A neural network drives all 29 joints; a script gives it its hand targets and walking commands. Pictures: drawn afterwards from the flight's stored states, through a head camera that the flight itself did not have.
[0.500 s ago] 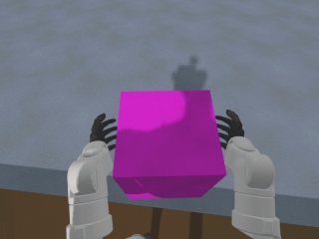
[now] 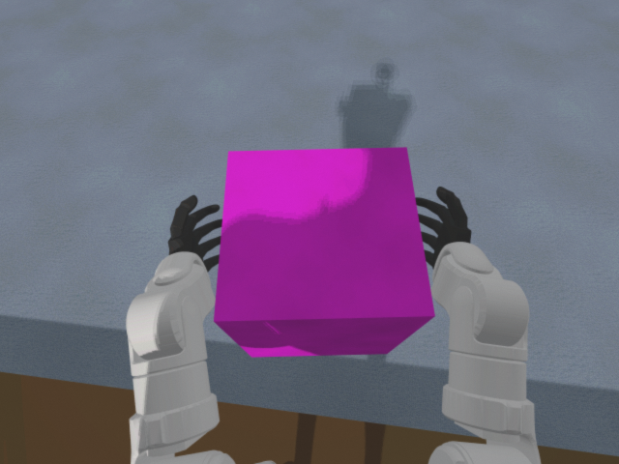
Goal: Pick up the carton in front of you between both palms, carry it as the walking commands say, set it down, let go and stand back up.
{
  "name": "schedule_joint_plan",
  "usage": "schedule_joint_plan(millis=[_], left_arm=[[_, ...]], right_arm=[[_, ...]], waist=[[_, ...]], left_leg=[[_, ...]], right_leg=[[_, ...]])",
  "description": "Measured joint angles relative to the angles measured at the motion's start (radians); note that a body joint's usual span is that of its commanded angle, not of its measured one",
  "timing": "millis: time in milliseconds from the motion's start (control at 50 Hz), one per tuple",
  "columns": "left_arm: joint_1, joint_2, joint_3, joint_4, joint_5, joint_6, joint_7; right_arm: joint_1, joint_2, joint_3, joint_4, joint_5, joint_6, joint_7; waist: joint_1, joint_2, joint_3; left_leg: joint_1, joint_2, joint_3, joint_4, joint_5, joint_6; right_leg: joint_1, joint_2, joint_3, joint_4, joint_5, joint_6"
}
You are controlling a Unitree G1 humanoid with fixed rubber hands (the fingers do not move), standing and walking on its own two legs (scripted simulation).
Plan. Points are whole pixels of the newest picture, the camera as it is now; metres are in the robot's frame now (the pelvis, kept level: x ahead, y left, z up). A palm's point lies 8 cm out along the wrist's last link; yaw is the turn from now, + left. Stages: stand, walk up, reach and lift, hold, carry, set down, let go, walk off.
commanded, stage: carry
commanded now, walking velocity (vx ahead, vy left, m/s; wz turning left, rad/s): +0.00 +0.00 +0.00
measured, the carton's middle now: (318, 266) +0.36 +0.00 +0.02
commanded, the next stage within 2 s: none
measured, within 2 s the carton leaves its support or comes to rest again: neither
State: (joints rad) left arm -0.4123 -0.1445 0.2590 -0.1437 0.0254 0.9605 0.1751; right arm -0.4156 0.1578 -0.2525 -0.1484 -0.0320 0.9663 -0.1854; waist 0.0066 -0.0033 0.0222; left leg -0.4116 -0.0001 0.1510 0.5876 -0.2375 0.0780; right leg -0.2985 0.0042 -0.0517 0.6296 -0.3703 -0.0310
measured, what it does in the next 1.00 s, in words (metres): stands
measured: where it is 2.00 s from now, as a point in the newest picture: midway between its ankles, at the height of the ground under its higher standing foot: outside the picture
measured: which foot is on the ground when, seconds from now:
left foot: down 0.00-1.00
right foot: down 0.00-1.00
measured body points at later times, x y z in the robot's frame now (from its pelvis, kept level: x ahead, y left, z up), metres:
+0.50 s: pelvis -0.01 -0.01 +0.00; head -0.02 -0.01 +0.45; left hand +0.33 +0.14 +0.10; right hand +0.32 -0.17 +0.10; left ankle +0.03 +0.08 -0.73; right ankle -0.06 -0.10 -0.73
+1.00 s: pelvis -0.02 -0.02 +0.00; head -0.03 -0.02 +0.45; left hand +0.32 +0.14 +0.10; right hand +0.31 -0.18 +0.10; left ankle +0.03 +0.08 -0.73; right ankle -0.06 -0.10 -0.73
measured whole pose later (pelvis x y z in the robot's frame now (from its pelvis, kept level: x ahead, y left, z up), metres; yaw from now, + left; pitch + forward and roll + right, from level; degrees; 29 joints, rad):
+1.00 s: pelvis -0.02 -0.02 +0.00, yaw -1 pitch +1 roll +0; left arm -0.46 -0.15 0.30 0.02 0.08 1.02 0.18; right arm -0.47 0.15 -0.30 0.03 -0.08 1.02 -0.19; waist 0.00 0.00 -0.06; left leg -0.35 0.03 0.15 0.51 -0.19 0.04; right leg -0.23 0.03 -0.07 0.54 -0.34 -0.06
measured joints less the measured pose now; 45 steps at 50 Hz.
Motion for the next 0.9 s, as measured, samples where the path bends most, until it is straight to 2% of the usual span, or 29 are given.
schedule_joint_plan(millis=[160,320,480,900], left_arm=[[-0.009,0.000,0.009,0.064,0.025,0.042,-0.001],[-0.009,-0.009,0.024,0.113,0.045,0.055,0.003],[-0.031,-0.002,0.032,0.149,0.051,0.057,0.008],[-0.046,-0.002,0.041,0.165,0.050,0.058,0.005]], right_arm=[[-0.005,-0.001,-0.013,0.066,-0.025,0.035,0.001],[-0.013,-0.003,-0.027,0.126,-0.033,0.046,0.001],[-0.038,-0.009,-0.034,0.168,-0.041,0.046,-0.004],[-0.050,-0.004,-0.048,0.177,-0.050,0.049,-0.003]], waist=[[-0.001,-0.007,-0.058],[-0.012,-0.004,-0.080],[-0.009,-0.002,-0.097],[-0.005,0.001,-0.088]], left_leg=[[0.037,0.004,-0.005,-0.011,-0.029,-0.024],[0.064,0.014,-0.003,-0.028,-0.014,-0.031],[0.075,0.020,-0.002,-0.060,0.015,-0.035],[0.067,0.029,-0.003,-0.074,0.042,-0.040]], right_leg=[[0.051,0.003,-0.009,-0.038,-0.033,-0.009],[0.080,0.012,-0.012,-0.063,-0.016,-0.015],[0.087,0.018,-0.013,-0.092,0.011,-0.019],[0.073,0.023,-0.020,-0.095,0.032,-0.026]])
